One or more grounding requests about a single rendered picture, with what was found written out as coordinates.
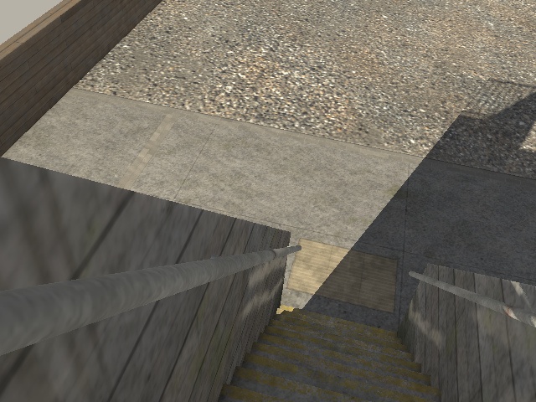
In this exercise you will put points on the stairs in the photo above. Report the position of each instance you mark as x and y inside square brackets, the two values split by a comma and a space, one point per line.
[305, 356]

